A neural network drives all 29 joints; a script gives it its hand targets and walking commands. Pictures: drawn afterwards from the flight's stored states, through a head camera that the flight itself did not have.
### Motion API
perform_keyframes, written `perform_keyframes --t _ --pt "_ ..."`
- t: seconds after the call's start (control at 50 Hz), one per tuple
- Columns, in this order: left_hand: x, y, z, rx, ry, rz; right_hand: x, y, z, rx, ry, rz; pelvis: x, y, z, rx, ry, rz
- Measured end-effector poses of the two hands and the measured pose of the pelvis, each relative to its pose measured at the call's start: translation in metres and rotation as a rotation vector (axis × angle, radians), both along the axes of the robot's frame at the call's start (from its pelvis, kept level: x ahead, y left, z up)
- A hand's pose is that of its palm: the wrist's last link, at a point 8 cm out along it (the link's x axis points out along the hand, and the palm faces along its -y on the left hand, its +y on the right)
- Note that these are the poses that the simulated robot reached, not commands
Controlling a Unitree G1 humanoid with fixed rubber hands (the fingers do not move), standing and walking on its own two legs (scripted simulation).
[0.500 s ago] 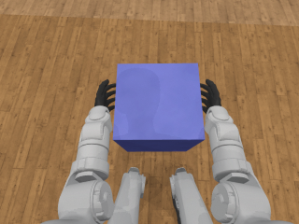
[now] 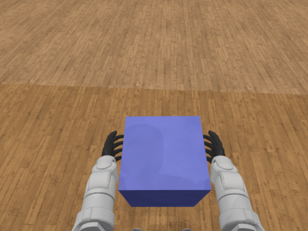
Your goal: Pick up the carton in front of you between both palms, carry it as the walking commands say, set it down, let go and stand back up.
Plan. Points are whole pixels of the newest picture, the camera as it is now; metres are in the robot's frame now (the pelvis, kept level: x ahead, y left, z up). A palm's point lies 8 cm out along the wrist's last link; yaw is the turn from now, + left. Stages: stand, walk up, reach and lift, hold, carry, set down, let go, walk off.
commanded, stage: reach and lift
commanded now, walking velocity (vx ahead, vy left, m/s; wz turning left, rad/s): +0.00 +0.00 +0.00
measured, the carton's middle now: (162, 165) +0.32 +0.00 -0.09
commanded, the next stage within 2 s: hold in 1.28 s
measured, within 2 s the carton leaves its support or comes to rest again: neither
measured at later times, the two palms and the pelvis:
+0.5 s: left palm (100, 155) +0.29 +0.15 +0.06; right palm (229, 154) +0.29 -0.15 +0.06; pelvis +0.00 +0.00 +0.04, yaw +0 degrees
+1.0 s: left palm (100, 149) +0.30 +0.15 +0.07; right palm (230, 148) +0.30 -0.15 +0.07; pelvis +0.01 +0.00 +0.04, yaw +0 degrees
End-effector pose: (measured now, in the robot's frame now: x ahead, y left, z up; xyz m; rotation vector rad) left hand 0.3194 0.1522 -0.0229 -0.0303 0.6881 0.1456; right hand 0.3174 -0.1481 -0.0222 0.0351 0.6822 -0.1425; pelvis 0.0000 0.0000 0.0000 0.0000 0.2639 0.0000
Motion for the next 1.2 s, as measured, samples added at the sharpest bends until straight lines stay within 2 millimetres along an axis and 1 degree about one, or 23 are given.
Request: perform_keyframes --t 0.12,0.22,0.28,0.32,0.48,0.62,1.04,1.2 --pt "-0.009 0.000 0.035 0.003 -0.010 -0.002 -0.009 -0.001 0.035 -0.002 -0.010 0.002 0.009 0.000 0.021 0.000 -0.106 0.000" --pt "-0.017 -0.001 0.064 0.011 -0.026 -0.003 -0.015 -0.001 0.064 -0.012 -0.026 0.015 0.012 0.000 0.033 0.000 -0.197 0.000" --pt "-0.021 -0.002 0.076 0.024 -0.028 -0.014 -0.019 -0.002 0.076 -0.021 -0.029 0.024 0.011 -0.001 0.037 0.000 -0.244 0.000" --pt "-0.023 -0.002 0.081 0.029 -0.022 -0.020 -0.021 -0.003 0.081 -0.028 -0.022 0.029 0.009 -0.001 0.038 0.000 -0.271 -0.001" --pt "-0.029 -0.002 0.082 0.029 0.009 -0.022 -0.027 -0.002 0.082 -0.028 0.009 0.031 -0.003 -0.001 0.037 0.000 -0.319 0.000" --pt "-0.027 0.000 0.086 0.028 -0.005 -0.023 -0.025 -0.001 0.086 -0.028 -0.005 0.030 -0.007 0.000 0.037 0.000 -0.324 0.002" --pt "-0.020 -0.001 0.095 0.049 -0.005 -0.036 -0.018 -0.002 0.096 -0.050 -0.005 0.045 0.011 0.000 0.043 0.001 -0.335 0.000" --pt "-0.021 -0.001 0.099 0.052 -0.005 -0.038 -0.019 -0.002 0.099 -0.053 -0.004 0.048 0.014 0.000 0.044 0.001 -0.345 0.001"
